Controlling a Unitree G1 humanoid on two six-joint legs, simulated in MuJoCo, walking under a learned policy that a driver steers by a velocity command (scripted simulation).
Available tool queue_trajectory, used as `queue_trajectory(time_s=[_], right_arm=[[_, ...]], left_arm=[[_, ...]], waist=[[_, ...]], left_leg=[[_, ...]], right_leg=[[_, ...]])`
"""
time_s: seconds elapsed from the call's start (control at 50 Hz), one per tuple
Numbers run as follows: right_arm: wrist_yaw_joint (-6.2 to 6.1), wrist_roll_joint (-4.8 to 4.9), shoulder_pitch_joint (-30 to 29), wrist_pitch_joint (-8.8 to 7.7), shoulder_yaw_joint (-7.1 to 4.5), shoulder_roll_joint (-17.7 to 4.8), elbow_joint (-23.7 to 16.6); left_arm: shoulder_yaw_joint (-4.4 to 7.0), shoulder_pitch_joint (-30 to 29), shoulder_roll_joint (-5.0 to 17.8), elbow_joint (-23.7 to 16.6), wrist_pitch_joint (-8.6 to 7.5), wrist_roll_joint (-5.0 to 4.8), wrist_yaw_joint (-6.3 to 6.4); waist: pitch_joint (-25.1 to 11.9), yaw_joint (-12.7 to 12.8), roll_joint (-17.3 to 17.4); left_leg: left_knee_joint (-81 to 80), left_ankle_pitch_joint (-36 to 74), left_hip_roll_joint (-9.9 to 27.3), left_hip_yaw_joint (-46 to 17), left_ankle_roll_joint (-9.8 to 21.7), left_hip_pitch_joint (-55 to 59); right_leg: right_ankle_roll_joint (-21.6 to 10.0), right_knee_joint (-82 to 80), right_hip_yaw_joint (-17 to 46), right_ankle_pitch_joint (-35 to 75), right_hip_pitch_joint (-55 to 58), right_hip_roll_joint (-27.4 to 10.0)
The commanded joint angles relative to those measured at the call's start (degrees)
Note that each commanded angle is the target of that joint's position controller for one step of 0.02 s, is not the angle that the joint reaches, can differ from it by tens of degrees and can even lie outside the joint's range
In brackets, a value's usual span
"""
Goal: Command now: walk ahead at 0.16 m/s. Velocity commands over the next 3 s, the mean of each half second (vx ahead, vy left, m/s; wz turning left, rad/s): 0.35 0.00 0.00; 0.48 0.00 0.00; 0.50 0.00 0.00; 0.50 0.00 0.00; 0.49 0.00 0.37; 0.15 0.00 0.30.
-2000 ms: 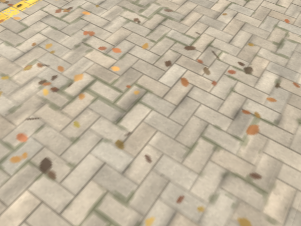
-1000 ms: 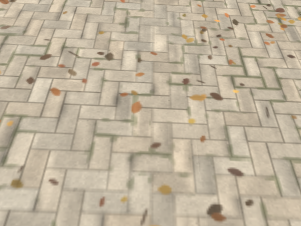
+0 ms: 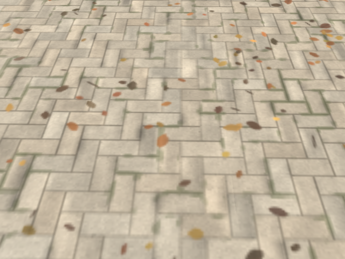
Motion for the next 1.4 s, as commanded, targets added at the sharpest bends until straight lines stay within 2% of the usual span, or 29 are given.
queue_trajectory(time_s=[0.02,0.06,0.1,0.18,0.2,0.22,0.24,0.28,0.4,0.54,0.58,0.62,0.64,0.66,0.68,0.7,0.74,0.78,0.86,0.96,1.08,1.14,1.18,1.2,1.22,1.24,1.28,1.32,1.4], right_arm=[[0.43,-0.80,0.42,0.01,-1.06,-4.96,-2.41],[1.06,-1.72,-1.68,-0.82,-0.49,-2.26,-4.55],[1.54,-1.40,-3.02,-2.22,-0.89,-3.42,-6.37],[2.01,0.06,8.82,-4.35,-1.58,-2.49,-3.70],[1.51,-0.25,15.11,-4.73,-2.39,-4.65,-1.85],[1.14,-0.53,22.97,-4.98,-4.04,-10.91,-0.68],[1.23,-0.10,24.07,-4.31,-4.34,-11.56,0.45],[1.59,-0.36,14.23,-4.87,-3.19,-7.22,-3.21],[1.15,0.10,17.50,-6.73,-1.44,-3.91,-1.91],[0.46,-0.21,18.93,-6.87,-0.79,-4.95,-1.48],[0.31,-0.18,17.39,-7.18,-1.08,-6.27,-1.59],[0.15,-0.16,15.21,-6.98,-1.56,-7.69,-2.08],[0.33,0.22,13.73,-6.76,-1.73,-8.10,-2.51],[0.77,0.35,14.59,-6.69,-1.16,-5.48,-4.05],[1.55,1.59,21.86,-6.23,-0.60,0.74,-4.33],[1.43,0.30,15.48,-5.88,-1.99,-5.23,-5.22],[1.85,-0.21,7.32,-6.34,-2.52,-5.27,-8.06],[2.33,-1.18,8.94,-5.06,-2.42,-2.87,-7.62],[3.15,-1.50,3.85,-3.20,-2.62,-2.26,-10.11],[3.64,-0.57,-10.39,-3.20,-2.18,-2.47,-15.25],[3.39,-0.18,-18.82,-3.81,-1.87,-3.04,-18.51],[2.68,-0.34,-12.47,-4.60,-2.84,-4.94,-17.24],[1.70,-1.11,4.50,-5.57,-4.49,-7.79,-11.80],[1.04,-2.64,13.59,-5.78,-6.01,-13.19,-10.25],[1.80,-2.30,13.48,-5.20,-6.73,-15.72,-10.15],[2.31,-0.20,8.33,-4.74,-6.24,-12.71,-10.51],[2.64,-0.02,-0.07,-5.37,-4.46,-6.30,-11.65],[2.13,0.05,0.59,-6.11,-3.33,-3.01,-10.03],[1.78,0.22,6.14,-7.28,-3.63,-6.01,-7.81]], left_arm=[[2.42,5.40,8.77,-0.66,0.56,0.25,-0.05],[3.28,8.95,9.53,0.07,0.44,0.38,-0.11],[3.70,8.48,9.26,-0.42,-0.29,0.85,-0.34],[4.10,1.37,8.23,-2.97,-1.58,-0.10,-0.89],[3.57,-0.75,6.13,-4.38,-2.22,0.18,-1.08],[2.31,-2.49,1.66,-6.76,-3.03,-0.11,-1.64],[3.32,-3.21,6.08,-7.67,-3.24,1.86,-1.99],[3.07,-2.31,4.29,-6.57,-3.88,1.72,-3.13],[3.44,-5.93,3.63,-8.03,-2.70,1.40,-4.09],[1.94,-20.43,2.05,-14.54,-2.31,0.29,-3.80],[2.59,-16.55,3.99,-14.17,-2.53,0.25,-3.11],[4.11,-3.41,6.75,-10.27,-3.31,0.12,-2.31],[5.00,5.08,8.02,-7.61,-3.74,0.55,-1.83],[6.38,13.27,12.70,-6.15,-3.91,2.02,-1.36],[6.91,12.08,15.38,-6.78,-3.57,2.62,-1.90],[6.74,6.60,12.76,-7.07,-3.30,0.12,-2.48],[4.87,-1.91,5.81,-8.28,-4.28,-0.02,-2.85],[3.64,-0.68,2.50,-6.61,-5.39,0.27,-2.33],[3.70,5.13,5.30,-4.52,-6.70,0.19,-1.94],[3.04,10.37,5.12,-4.06,-6.46,-0.01,-2.01],[2.90,15.91,6.00,-2.27,-6.08,0.72,-1.17],[3.30,13.47,7.47,-2.45,-5.97,1.07,-0.70],[3.37,11.51,7.81,-3.00,-5.70,0.60,-0.87],[2.46,12.52,4.55,-5.18,-5.85,-0.80,-1.36],[2.48,18.64,1.91,-4.88,-5.58,-1.80,-1.78],[3.81,12.95,6.37,-5.36,-5.19,-0.31,-1.57],[3.87,5.95,4.82,-7.51,-5.60,0.23,-2.02],[3.83,7.26,2.92,-7.15,-4.22,1.50,-2.65],[3.95,2.58,2.25,-9.28,-2.47,1.80,-3.57]], waist=[[7.55,1.65,-4.71],[10.46,2.93,-8.59],[10.18,2.59,-7.59],[7.47,-4.62,-4.47],[6.25,-6.95,1.30],[2.85,-9.32,15.85],[5.39,-7.35,12.37],[9.46,-2.12,2.56],[5.15,-0.48,4.38],[7.76,-2.23,6.42],[5.07,0.43,6.82],[-1.96,6.18,6.88],[-5.79,10.17,5.92],[-11.80,11.68,-0.36],[-16.20,5.96,-11.00],[-10.63,5.76,-2.70],[2.03,1.99,0.63],[2.81,-1.46,-0.04],[4.13,-2.28,-1.85],[5.57,1.13,-2.72],[5.22,3.69,-4.09],[1.90,-0.38,-5.12],[-6.39,-7.58,-3.74],[-13.92,-9.35,3.07],[-18.71,-5.91,11.74],[-12.23,-4.62,3.19],[-0.47,-1.28,0.41],[1.02,1.63,1.88],[2.36,2.32,2.57]], left_leg=[[4.69,-17.46,-1.43,0.14,3.07,-9.23],[13.11,-12.27,-1.42,3.36,3.17,-15.74],[16.75,-11.23,0.69,1.96,3.80,-17.95],[0.26,-3.66,-2.25,4.79,5.00,5.24],[-4.74,-6.38,1.90,-2.41,5.41,15.28],[-16.03,-23.15,15.59,-26.08,9.19,22.07],[-17.90,-25.46,21.32,-35.22,11.99,18.48],[-17.66,-17.37,17.67,-26.34,11.20,11.06],[-15.03,25.68,10.35,-7.23,8.62,13.66],[-15.27,41.44,9.14,-1.93,8.15,9.92],[-9.75,55.61,10.31,-0.89,7.54,12.03],[4.97,62.48,10.63,-0.34,6.99,13.62],[16.22,54.72,9.33,0.68,6.59,8.79],[33.63,31.95,5.94,2.54,6.37,-1.65],[55.24,-16.69,-5.31,1.42,4.73,-21.24],[57.07,-11.28,-1.94,-4.02,6.13,-26.46],[50.66,-2.13,2.56,-3.29,6.42,-25.41],[45.61,-1.11,4.40,-3.13,5.08,-18.93],[38.38,2.28,5.56,-0.21,2.90,-22.59],[21.71,12.71,4.93,3.74,1.20,-26.09],[9.91,12.87,1.81,5.77,3.41,-25.94],[6.63,5.65,-1.71,6.57,6.48,-16.36],[1.15,8.34,-1.39,4.94,9.45,4.35],[0.83,3.22,12.79,-11.77,13.58,21.10],[-5.67,4.56,25.18,-37.37,21.30,29.65],[-8.24,-1.66,21.53,-34.25,19.18,23.21],[-12.72,3.87,16.80,-20.29,15.00,8.03],[-14.69,10.63,12.69,-12.50,12.09,1.39],[-16.83,17.32,10.86,-7.06,12.02,0.40]], right_leg=[[-6.17,-9.71,13.30,-29.76,-7.20,-8.86],[-10.43,-14.23,23.15,-34.82,-5.63,-16.33],[-12.05,-15.27,25.12,-28.51,-4.66,-18.75],[-7.90,-6.68,13.09,-17.88,-16.18,-11.83],[-5.75,2.93,7.56,-14.16,-23.71,-7.64],[-2.67,22.49,-3.16,-12.33,-32.65,0.35],[-2.84,33.68,-2.97,-15.86,-37.13,-0.61],[-3.14,40.06,-0.27,-5.72,-36.77,-5.71],[0.06,37.20,-5.79,3.60,-35.71,-6.06],[-1.24,14.41,-11.65,9.37,-26.07,-2.05],[-3.68,12.11,-11.79,8.45,-19.13,-0.03],[-6.18,9.45,-10.25,7.30,-6.69,1.78],[-7.48,5.31,-8.23,8.84,4.14,-0.19],[-10.08,4.09,6.32,-1.80,16.12,-13.05],[-19.66,-3.31,37.02,-3.89,26.36,-28.10],[-18.48,-8.86,37.25,-14.69,19.49,-24.85],[-14.46,-13.08,22.19,-6.46,3.01,-20.70],[-11.39,-14.13,12.76,4.98,-4.35,-16.45],[-10.54,-15.79,5.49,14.86,-4.88,-14.07],[-7.69,-15.92,0.37,25.77,-1.04,-11.24],[-7.67,-12.09,-0.23,36.22,11.52,-14.12],[-6.83,-2.64,-1.54,54.54,14.46,-15.27],[-5.26,16.79,-3.63,50.36,7.77,-12.82],[-3.62,35.26,-6.30,28.40,-7.68,-8.55],[-2.31,53.13,-4.85,-16.23,-24.21,1.71],[-3.29,55.37,1.31,-11.46,-28.65,-2.19],[-3.17,49.42,0.72,-2.85,-28.04,-6.28],[-1.94,44.70,0.20,-0.94,-23.01,-8.00],[0.15,39.45,-2.27,3.11,-26.31,-8.94]])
